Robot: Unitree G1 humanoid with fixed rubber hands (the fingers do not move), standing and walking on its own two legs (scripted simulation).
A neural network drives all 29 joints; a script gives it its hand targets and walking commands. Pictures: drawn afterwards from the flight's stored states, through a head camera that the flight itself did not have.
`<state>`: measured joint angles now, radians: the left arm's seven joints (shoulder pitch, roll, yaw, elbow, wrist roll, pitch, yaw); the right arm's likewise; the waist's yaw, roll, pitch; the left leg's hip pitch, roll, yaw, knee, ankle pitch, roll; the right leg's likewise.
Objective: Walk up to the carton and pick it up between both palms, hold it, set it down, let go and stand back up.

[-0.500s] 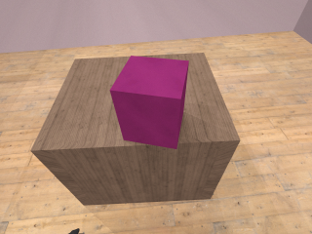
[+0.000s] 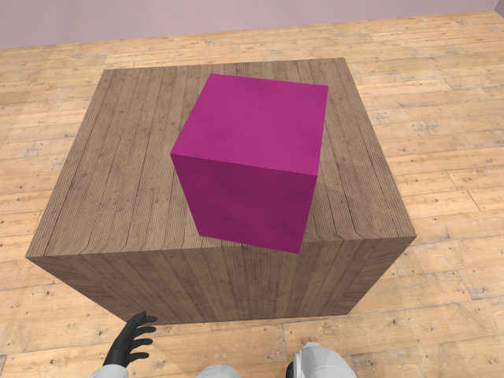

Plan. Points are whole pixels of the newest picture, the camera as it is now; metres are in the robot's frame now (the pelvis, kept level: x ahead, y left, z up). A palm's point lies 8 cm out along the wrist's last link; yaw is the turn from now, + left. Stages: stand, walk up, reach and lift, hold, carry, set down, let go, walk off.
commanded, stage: walk up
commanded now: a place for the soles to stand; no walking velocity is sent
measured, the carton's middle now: (257, 168) +0.47 +0.01 +0.03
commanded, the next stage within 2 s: reach and lift in 1.30 s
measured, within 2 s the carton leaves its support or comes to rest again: neither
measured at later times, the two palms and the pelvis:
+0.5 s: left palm (88, 373) +0.14 +0.28 -0.08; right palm (421, 328) +0.20 -0.24 -0.05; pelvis +0.02 +0.01 +0.01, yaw +1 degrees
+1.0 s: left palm out of the picture +0.11 +0.27 -0.07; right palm out of the picture +0.13 -0.25 -0.07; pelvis +0.01 +0.00 +0.02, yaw +3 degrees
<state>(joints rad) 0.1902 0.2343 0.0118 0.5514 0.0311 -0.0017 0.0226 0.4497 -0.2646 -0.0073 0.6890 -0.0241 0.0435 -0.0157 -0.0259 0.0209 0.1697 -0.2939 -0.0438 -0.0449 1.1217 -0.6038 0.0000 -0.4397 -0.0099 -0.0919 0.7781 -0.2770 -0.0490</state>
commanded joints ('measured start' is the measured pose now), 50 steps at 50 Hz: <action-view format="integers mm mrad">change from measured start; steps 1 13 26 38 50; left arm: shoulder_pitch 73 28 -1 0 32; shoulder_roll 197 153 228 221 215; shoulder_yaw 63 39 37 34 41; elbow -32 -7 4 22 46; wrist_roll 5 -34 -28 -27 -26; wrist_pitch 15 18 25 16 2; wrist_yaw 23 -17 -46 -50 -51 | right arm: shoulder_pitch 43 -200 -217 -214 -127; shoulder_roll -109 -215 -172 -187 -152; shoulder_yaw -59 -75 -46 -51 -53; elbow -113 -201 -215 -199 -173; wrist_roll -8 18 35 30 19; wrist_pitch -11 -60 -49 -66 -72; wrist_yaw -6 -2 10 11 12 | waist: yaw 42 48 29 50 41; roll -139 175 -53 -19 -25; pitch -161 -157 -209 -196 -157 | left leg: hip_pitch -124 49 -10 -56 -48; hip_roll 54 237 139 131 95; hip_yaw -76 -177 -101 -118 -125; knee -58 -516 -576 -628 -649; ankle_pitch -84 1038 397 333 260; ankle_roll -16 140 44 57 52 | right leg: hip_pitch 140 99 197 223 156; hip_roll -320 -33 -114 -103 -124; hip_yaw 427 101 213 185 216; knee -386 -119 -238 -263 -342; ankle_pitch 82 34 232 149 -111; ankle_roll -216 26 -12 -1 -7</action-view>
